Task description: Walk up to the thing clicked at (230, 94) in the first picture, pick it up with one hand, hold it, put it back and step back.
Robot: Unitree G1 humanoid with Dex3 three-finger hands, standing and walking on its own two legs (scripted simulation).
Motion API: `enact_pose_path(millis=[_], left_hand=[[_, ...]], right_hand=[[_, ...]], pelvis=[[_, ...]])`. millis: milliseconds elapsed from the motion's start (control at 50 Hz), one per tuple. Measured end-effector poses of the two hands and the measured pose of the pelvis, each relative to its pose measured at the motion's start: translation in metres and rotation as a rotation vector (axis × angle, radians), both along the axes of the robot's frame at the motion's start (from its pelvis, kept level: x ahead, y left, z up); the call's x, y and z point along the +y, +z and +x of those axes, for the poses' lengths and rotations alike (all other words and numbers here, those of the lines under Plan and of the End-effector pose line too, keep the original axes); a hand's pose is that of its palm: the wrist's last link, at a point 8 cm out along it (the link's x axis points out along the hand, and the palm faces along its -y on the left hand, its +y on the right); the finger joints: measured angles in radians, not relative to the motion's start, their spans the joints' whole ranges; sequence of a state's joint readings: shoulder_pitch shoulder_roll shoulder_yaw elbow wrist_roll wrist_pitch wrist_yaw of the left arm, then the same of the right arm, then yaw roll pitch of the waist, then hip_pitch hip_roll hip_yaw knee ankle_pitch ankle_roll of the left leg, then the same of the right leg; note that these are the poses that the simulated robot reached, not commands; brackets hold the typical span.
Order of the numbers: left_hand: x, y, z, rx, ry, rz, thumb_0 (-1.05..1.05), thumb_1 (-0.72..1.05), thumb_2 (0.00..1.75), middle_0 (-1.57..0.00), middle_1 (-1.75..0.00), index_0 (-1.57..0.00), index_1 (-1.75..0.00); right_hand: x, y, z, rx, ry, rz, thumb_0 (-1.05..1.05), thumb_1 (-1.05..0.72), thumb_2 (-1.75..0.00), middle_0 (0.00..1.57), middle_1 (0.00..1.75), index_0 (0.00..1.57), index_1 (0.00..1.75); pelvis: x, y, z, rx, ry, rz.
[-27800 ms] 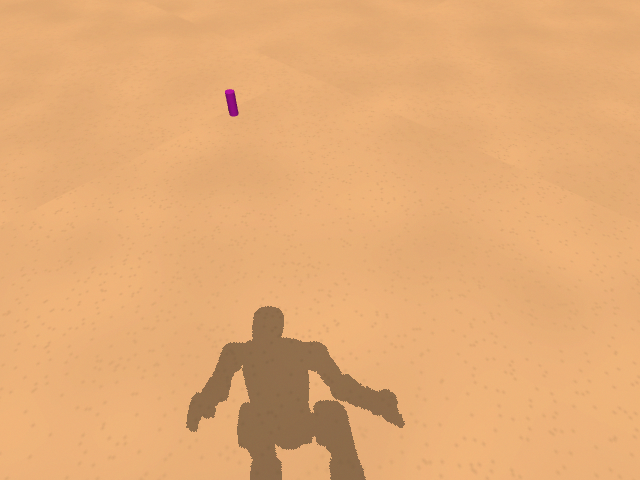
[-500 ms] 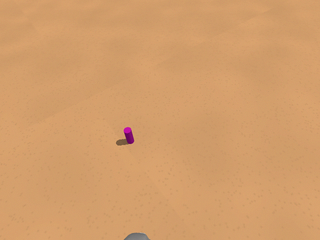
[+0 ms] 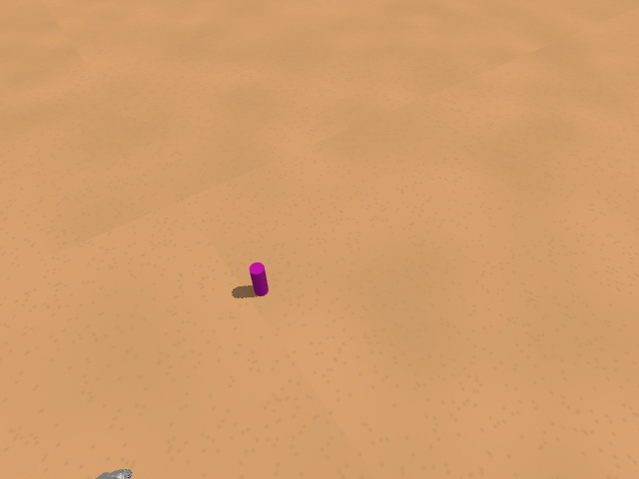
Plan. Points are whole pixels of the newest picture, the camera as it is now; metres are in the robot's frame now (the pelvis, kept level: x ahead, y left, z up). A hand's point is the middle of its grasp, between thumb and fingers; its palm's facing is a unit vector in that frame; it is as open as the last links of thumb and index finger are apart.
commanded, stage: walk up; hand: left
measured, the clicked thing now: (259, 279) +0.87 +0.24 -0.70
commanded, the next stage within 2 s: stand in 0.30 s
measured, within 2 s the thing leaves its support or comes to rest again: neither
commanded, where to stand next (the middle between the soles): +0.47 +0.00 m, yaw +0 degrees
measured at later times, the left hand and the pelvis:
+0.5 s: hand out of the picture +0.08 +0.26 -0.15, palm faces +0.00 -0.94 -0.33, open 7.3 cm; pelvis +0.00 +0.01 +0.01, yaw +0 degrees
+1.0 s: hand out of the picture +0.03 +0.25 -0.15, palm faces -0.03 -0.94 -0.34, open 7.3 cm; pelvis -0.03 +0.00 +0.01, yaw +0 degrees
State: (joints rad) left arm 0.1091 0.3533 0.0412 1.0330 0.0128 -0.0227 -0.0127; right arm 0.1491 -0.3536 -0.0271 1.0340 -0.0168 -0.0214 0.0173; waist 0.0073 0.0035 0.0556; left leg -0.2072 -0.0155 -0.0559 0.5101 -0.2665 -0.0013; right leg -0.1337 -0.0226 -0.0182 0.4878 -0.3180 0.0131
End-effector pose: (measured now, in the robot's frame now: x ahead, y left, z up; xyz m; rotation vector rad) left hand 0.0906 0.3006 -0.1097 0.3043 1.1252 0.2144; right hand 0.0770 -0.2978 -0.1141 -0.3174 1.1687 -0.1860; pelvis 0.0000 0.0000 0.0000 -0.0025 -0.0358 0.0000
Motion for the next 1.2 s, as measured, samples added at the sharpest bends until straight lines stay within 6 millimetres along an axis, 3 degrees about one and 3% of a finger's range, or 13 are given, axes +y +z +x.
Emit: enact_pose_path(millis=[200,440,600,960,1200], left_hand=[[0.005,-0.005,0.006,0.011,0.019,-0.002,0.0,0.91,0.9,-0.2,-0.3,-0.2,-0.3],[0.004,-0.005,-0.014,0.084,0.028,-0.013,0.0,0.91,0.9,-0.2,-0.3,-0.2,-0.3],[-0.001,-0.002,-0.027,0.096,0.012,-0.019,0.0,0.91,0.9,-0.2,-0.3,-0.2,-0.3],[-0.004,0.0,-0.06,0.142,0.001,-0.005,0.0,0.91,0.9,-0.2,-0.3,-0.2,-0.3],[-0.011,-0.001,-0.058,0.138,-0.004,-0.011,0.0,0.91,0.9,-0.2,-0.3,-0.2,-0.3]], right_hand=[[0.004,0.005,0.025,-0.014,0.013,-0.017,0.01,-0.91,-0.9,0.2,0.3,0.2,0.3],[0.015,0.01,0.037,-0.039,0.026,0.005,0.01,-0.91,-0.9,0.2,0.3,0.2,0.3],[0.014,0.011,0.018,-0.028,0.014,0.008,0.01,-0.91,-0.9,0.2,0.3,0.2,0.3],[-0.003,0.001,-0.052,0.098,-0.04,0.011,0.01,-0.91,-0.9,0.2,0.3,0.2,0.3],[-0.006,0.0,-0.055,0.106,-0.035,0.01,0.01,-0.91,-0.9,0.2,0.3,0.2,0.3]], pelvis=[[0.002,0.0,0.004,0.0,0.01,-0.006],[0.005,0.007,0.001,-0.009,0.003,-0.006],[0.006,0.01,-0.01,-0.019,-0.003,-0.003],[-0.002,0.011,-0.028,-0.011,-0.002,-0.001],[-0.006,0.011,-0.028,-0.01,-0.002,-0.003]])
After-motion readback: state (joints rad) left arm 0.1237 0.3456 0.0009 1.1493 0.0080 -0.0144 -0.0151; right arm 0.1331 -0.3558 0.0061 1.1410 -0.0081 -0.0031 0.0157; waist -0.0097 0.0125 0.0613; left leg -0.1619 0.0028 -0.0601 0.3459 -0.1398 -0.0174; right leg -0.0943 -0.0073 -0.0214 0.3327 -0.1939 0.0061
